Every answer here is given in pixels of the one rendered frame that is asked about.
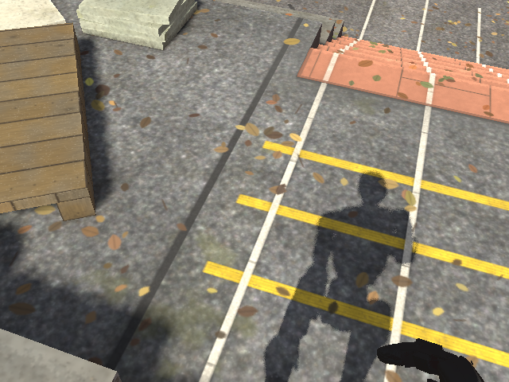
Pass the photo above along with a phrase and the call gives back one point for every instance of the robot right hand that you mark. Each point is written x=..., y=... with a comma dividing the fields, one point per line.
x=431, y=358

